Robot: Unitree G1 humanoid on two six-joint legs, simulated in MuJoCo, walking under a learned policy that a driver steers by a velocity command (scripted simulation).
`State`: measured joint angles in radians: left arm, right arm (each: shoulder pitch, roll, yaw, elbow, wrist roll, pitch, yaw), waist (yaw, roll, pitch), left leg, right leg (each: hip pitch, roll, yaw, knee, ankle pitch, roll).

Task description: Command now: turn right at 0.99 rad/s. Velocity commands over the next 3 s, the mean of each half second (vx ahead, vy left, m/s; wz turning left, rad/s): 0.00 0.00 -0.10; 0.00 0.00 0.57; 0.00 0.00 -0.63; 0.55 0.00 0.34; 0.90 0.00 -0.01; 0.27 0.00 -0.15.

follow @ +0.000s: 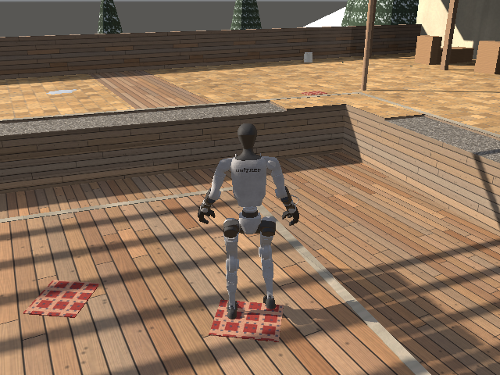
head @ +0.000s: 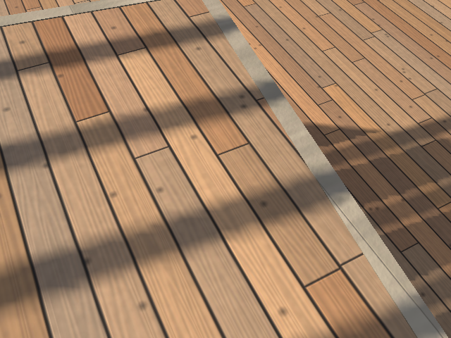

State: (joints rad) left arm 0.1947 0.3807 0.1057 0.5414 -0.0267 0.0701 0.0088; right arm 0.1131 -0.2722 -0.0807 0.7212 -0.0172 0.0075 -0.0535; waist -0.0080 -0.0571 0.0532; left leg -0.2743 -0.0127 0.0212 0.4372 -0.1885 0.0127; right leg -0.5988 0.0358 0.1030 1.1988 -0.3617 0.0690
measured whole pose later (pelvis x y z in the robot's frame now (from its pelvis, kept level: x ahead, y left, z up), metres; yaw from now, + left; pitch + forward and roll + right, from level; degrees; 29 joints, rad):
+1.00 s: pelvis +0.01 +0.01 +0.00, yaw +19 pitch +1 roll -1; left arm 0.16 0.30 0.08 0.74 -0.01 0.03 0.02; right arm 0.10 -0.25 -0.04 0.61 -0.03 0.02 -0.02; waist 0.02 -0.04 0.03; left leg -0.25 -0.07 -0.03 0.46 -0.23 0.07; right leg -0.47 -0.06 0.02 0.84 -0.29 0.08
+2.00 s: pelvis +0.26 +0.06 +0.00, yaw +10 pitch +2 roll -1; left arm 0.23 0.31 0.03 0.68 0.08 -0.06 -0.04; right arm 0.43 -0.31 -0.05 0.76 -0.01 -0.03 0.03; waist -0.04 -0.05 -0.02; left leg -0.18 -0.11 -0.07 0.47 -0.32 0.11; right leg -0.53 -0.04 0.03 1.12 -0.29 0.01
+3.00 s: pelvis +0.96 +0.24 +0.00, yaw +3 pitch +0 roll +1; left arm 0.15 0.27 0.03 0.78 0.01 0.02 0.04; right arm 0.21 -0.23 -0.01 0.83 -0.02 -0.05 0.01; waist -0.04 -0.02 0.05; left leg -0.31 -0.09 0.00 0.40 -0.08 0.06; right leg -0.41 -0.04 0.10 0.70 -0.27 0.06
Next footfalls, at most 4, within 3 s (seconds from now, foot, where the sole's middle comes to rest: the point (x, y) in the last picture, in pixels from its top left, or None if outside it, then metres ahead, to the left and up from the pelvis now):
0.24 right None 0.03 -0.16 -0.78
0.66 left None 0.03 0.09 -0.78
1.22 right None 0.08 -0.12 -0.78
1.84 left None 0.23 0.12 -0.78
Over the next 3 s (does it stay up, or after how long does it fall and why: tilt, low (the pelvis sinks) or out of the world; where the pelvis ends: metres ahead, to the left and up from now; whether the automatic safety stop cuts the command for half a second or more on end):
stays up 0.96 0.24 0.00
